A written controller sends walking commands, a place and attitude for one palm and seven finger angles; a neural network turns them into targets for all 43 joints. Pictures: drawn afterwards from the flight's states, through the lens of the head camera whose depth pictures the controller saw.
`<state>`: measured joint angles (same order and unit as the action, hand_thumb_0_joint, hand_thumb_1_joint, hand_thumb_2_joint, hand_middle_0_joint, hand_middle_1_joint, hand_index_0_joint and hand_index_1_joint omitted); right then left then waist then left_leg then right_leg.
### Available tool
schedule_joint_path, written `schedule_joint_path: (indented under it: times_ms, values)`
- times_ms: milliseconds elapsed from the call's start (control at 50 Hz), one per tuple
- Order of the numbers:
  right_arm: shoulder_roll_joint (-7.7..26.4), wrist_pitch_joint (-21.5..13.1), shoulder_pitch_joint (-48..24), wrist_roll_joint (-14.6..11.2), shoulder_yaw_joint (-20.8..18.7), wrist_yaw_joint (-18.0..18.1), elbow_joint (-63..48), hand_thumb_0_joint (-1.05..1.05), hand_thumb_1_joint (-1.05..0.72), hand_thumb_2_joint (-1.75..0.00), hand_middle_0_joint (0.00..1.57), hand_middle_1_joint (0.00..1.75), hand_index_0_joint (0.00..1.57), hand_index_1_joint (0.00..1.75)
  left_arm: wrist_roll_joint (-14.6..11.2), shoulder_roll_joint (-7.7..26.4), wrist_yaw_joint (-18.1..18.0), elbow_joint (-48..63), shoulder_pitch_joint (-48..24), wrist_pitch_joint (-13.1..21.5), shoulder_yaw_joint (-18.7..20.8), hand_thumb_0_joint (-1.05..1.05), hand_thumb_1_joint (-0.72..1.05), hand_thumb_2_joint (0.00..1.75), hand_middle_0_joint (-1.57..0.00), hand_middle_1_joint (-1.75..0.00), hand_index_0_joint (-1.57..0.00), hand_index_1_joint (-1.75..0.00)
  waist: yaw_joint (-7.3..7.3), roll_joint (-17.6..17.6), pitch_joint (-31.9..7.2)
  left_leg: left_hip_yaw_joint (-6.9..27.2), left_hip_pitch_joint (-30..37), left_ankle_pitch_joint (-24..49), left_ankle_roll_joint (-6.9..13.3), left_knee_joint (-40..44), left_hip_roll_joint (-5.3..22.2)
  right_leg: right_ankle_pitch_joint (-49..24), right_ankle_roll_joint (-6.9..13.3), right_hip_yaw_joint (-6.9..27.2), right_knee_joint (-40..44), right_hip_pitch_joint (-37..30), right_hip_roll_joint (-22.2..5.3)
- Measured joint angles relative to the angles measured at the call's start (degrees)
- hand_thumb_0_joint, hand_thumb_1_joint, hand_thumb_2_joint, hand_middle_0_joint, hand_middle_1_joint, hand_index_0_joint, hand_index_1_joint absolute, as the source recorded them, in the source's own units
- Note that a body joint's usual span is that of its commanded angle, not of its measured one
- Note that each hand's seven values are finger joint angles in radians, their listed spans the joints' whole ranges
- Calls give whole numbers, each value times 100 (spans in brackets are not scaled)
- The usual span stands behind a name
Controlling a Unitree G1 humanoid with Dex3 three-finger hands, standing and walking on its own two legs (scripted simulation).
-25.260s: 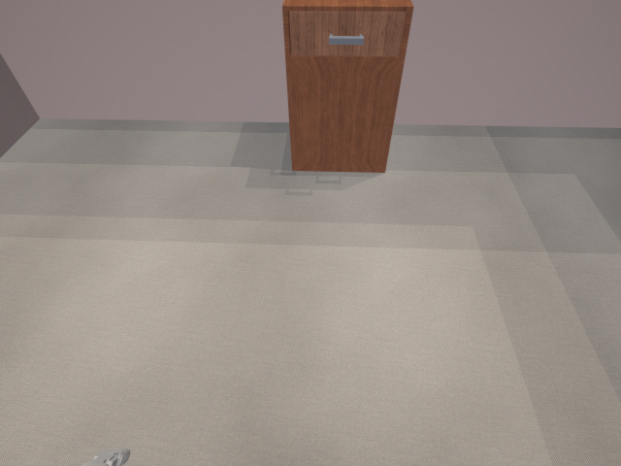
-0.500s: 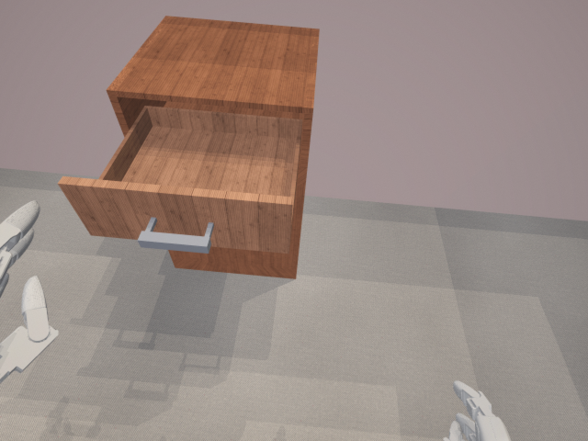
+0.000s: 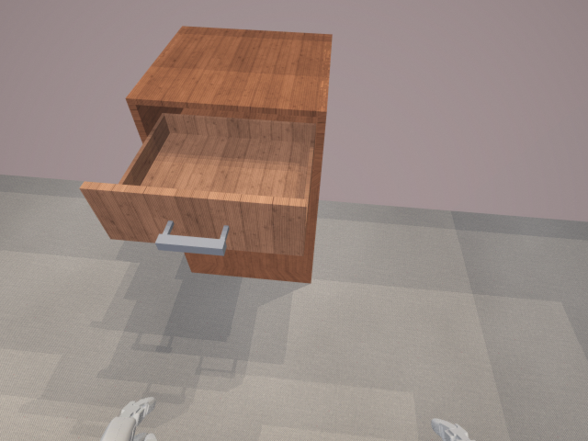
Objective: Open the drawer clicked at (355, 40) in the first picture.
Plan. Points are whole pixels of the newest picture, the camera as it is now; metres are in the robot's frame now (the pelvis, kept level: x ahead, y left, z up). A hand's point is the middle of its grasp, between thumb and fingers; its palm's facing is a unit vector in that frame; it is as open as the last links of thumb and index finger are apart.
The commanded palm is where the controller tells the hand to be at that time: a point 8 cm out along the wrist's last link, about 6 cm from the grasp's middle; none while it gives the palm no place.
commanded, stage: let the arm hang, fingers relaxed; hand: left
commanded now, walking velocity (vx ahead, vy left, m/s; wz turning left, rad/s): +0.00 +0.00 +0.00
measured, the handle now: (194, 236) +0.50 +0.22 -0.09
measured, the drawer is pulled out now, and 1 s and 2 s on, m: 0.29 0.29 0.29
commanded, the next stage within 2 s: look to check the result in 0.88 s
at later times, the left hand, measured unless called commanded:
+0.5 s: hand out of the picture -0.04 +0.17 -0.16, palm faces +0.02 -0.98 -0.21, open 7.3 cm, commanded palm none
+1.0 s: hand out of the picture -0.01 +0.14 -0.17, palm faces +0.03 -0.98 -0.18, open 7.4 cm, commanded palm none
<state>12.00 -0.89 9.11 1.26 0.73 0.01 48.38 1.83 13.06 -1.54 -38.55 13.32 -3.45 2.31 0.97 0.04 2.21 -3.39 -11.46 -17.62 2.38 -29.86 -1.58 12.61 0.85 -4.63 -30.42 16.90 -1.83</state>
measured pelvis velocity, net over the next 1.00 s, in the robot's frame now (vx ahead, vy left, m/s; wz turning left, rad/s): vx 0.01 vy -0.02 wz -0.01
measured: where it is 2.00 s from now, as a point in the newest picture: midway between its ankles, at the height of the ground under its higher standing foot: outside the picture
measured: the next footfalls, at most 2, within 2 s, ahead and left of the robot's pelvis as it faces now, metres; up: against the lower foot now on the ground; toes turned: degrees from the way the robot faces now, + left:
none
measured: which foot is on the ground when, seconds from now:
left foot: down 0.00-1.00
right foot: down 0.00-1.00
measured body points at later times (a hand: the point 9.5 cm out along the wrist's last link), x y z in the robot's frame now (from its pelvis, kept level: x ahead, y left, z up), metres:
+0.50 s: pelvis +0.00 +0.00 +0.01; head +0.02 -0.01 +0.46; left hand -0.04 +0.22 -0.15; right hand -0.06 -0.19 -0.16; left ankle -0.02 +0.09 -0.73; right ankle +0.04 -0.11 -0.73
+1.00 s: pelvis +0.01 -0.02 +0.01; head +0.03 -0.03 +0.46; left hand -0.01 +0.19 -0.15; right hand -0.03 -0.22 -0.16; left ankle -0.02 +0.09 -0.73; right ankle +0.04 -0.11 -0.73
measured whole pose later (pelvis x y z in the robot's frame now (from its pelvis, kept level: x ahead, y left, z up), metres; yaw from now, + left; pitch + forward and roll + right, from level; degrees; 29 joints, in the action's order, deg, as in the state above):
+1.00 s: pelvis +0.01 -0.02 +0.01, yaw +0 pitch -2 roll +0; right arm 5.7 -0.1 19.8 0.8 0.1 2.7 64.4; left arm 0.7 5.9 -2.2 -65.4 17.0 0.6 0.4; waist 0.2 -1.1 3.9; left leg -3.1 -6.7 -14.8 0.6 -23.2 0.4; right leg 9.6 2.7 -5.0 -23.1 11.9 0.6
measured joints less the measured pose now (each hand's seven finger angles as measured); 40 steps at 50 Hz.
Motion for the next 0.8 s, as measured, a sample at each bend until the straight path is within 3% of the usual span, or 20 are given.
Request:
schedule_joint_path:
  times_ms: [60,80,160,300,640,800]
  values:
    - [-88,76,232,-16,28,53,328,0,-91,-90,20,30,20,29,-50,-352,37,-1002,127,-10,-243,1,92,90,-20,-30,-19,-30,0,139,191,-41,178,96,-18,215,53,-142,21,36,274,-187,73]
    - [-132,95,339,-26,30,72,456,0,-91,-90,20,30,20,29,-89,-378,-66,-1205,155,45,-134,0,96,90,-20,-30,-20,-30,-27,180,240,-24,206,131,-27,275,72,-194,31,17,376,-241,96]
    - [-250,181,757,-35,26,119,966,0,-91,-90,19,30,20,29,-88,-231,-16,-1846,333,181,-140,-1,101,90,-21,-30,-20,-30,-147,186,338,25,299,239,-54,473,116,-359,62,-36,714,-413,153]
    - [-398,191,1219,-70,13,185,1488,0,-91,-90,19,30,20,29,-118,-222,-14,-2585,647,251,-215,0,96,90,-20,-30,-20,-30,-132,-14,364,20,417,290,-41,614,106,-418,54,-31,863,-532,153]
    - [-770,79,1144,-49,11,210,1586,0,-91,-90,19,30,20,29,-99,-725,-74,-2652,350,358,-251,1,91,90,-20,-30,-20,-30,-65,-132,119,-40,412,301,-65,610,94,-339,85,31,660,-414,139]
    - [-735,56,1081,-49,-35,236,1540,0,-91,-90,19,30,20,29,-98,-678,-80,-2640,353,390,-204,2,93,90,-20,-30,-20,-30,-58,-96,92,-16,432,274,-124,605,155,-310,138,5,674,-445,198]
